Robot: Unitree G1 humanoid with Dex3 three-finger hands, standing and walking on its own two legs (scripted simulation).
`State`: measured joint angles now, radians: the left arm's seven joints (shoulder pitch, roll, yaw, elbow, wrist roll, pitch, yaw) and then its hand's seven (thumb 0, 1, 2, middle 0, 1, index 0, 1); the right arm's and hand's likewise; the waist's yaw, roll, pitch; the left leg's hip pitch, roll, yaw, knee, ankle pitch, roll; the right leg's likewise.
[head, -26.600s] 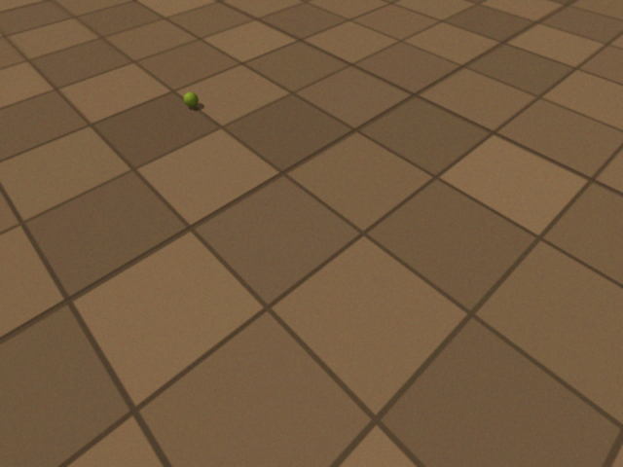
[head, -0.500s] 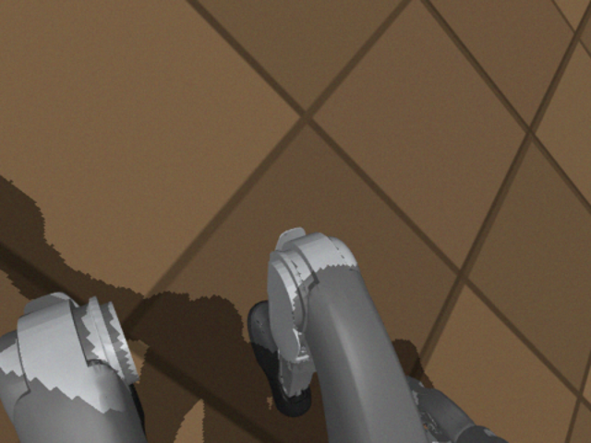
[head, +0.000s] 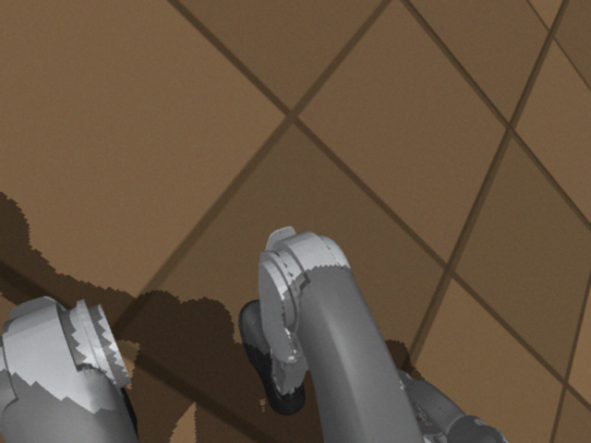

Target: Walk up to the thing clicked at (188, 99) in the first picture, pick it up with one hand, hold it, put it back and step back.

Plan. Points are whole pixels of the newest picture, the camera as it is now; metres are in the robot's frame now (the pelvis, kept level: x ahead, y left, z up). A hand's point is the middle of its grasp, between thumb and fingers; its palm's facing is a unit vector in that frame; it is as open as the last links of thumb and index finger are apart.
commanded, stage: open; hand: left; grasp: from above
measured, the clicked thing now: out of the picture +0.43 +0.34 -0.26
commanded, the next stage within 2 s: withdraw in 0.70 s
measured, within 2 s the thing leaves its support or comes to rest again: neither
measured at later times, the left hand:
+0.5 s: hand out of the picture +0.42 +0.34 -0.24, palm faces -0.44 -0.17 -0.88, open 13.9 cm
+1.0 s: hand out of the picture +0.44 +0.34 -0.22, palm faces -0.35 -0.15 -0.92, open 14.1 cm
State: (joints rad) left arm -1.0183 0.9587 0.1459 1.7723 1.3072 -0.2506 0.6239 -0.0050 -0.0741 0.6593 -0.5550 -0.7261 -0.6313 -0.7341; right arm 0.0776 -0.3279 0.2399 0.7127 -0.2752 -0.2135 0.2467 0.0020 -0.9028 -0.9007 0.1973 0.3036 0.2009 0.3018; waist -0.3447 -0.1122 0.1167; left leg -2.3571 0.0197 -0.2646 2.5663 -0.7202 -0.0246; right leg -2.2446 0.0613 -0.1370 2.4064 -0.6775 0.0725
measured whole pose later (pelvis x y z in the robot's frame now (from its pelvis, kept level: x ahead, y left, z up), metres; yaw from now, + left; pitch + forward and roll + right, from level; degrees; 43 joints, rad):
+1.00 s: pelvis +0.00 +0.00 +0.00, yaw +0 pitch +29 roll -13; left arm -0.95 0.91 0.17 1.57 1.28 -0.23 0.60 0.00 -0.51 1.00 -0.08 -1.02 -0.08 -1.01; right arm 0.11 -0.33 0.21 0.72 -0.26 -0.21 0.27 0.00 -0.90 -0.90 0.20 0.30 0.20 0.30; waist -0.32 -0.09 0.09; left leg -2.37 0.02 -0.27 2.55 -0.72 -0.03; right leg -2.25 0.06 -0.14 2.39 -0.68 0.06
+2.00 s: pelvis -0.01 +0.00 +0.05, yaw +6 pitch +35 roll -9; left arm -0.92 0.73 0.10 1.29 1.20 -0.15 0.36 0.00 -0.37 0.98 -0.18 -0.88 -0.16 -0.88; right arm 0.21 -0.24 0.05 0.73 -0.12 -0.03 0.13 0.00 -0.90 -0.90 0.20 0.30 0.20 0.30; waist -0.23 0.02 -0.09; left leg -2.32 0.00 -0.14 2.35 -0.65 -0.01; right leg -2.22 0.01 -0.05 2.27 -0.67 0.05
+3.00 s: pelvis +0.07 +0.01 +0.39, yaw +14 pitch +15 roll -4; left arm 0.38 0.23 0.05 -0.05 -0.06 0.44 0.08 0.01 0.91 0.90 -0.21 -0.30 -0.21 -0.30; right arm 0.28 -0.20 0.05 0.53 0.04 -0.15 -0.16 0.01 -0.90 -0.90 0.20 0.30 0.20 0.30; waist -0.07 0.05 -0.18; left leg -0.89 0.04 -0.07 1.14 -0.52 -0.01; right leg -0.82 -0.01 -0.06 1.06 -0.51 0.03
